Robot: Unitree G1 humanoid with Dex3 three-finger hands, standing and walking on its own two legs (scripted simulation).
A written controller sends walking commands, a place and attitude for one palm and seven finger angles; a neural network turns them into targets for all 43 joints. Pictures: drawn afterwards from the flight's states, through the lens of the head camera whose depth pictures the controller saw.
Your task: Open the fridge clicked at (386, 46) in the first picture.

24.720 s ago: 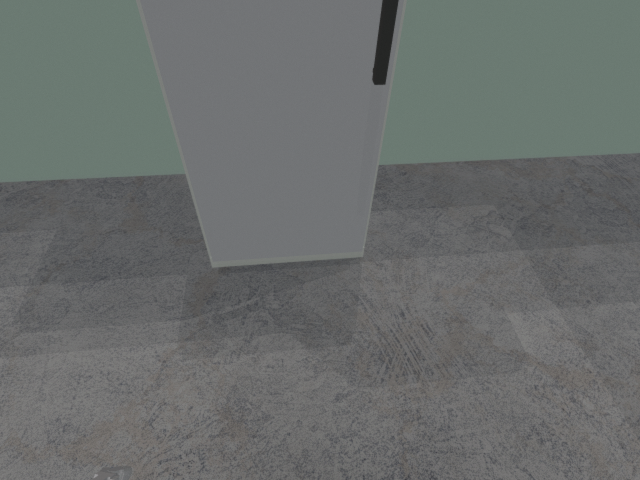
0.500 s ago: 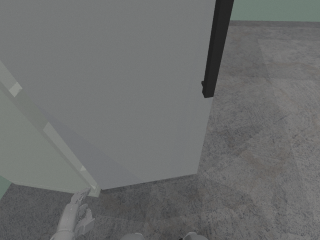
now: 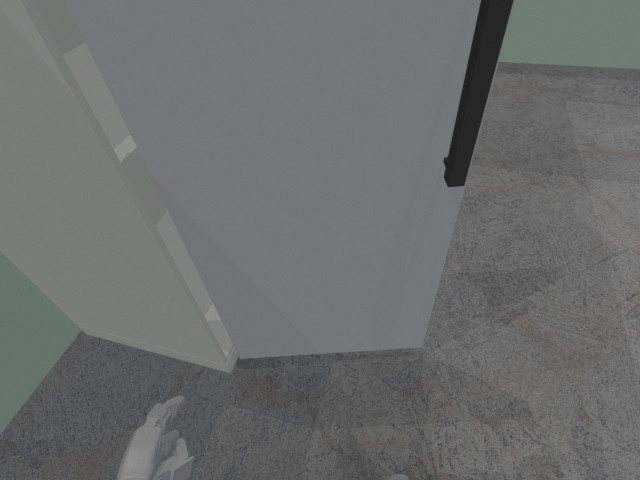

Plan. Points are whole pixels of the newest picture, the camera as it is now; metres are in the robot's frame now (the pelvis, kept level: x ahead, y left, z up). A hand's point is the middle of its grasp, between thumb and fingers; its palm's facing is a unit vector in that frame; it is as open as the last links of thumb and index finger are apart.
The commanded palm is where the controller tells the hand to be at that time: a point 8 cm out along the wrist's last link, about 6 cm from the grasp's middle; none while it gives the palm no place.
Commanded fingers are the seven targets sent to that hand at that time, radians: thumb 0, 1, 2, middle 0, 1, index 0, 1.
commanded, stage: stop stepping back and stand still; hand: right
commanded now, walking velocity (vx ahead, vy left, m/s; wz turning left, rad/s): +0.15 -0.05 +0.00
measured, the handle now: (474, 64) +0.60 -0.19 +0.23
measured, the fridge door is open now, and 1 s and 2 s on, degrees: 72 72 72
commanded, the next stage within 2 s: let the arm hang, fingers relaxed in 0.62 s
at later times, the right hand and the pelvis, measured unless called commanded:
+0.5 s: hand out of the picture +0.14 -0.31 +0.16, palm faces +0.49 +0.78 -0.39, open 7.4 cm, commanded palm +0.09 -0.33 +0.19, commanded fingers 0.00 -0.90 -0.90 0.20 0.30 0.20 0.30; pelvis -0.04 -0.02 +0.00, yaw -1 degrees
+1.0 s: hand out of the picture +0.01 -0.22 -0.16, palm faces -0.02 +0.97 -0.24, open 7.4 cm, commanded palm none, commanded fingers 0.00 -0.90 -0.90 0.20 0.30 0.20 0.30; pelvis -0.07 -0.01 +0.00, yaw -3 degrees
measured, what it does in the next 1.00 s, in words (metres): steps on the spot: right foot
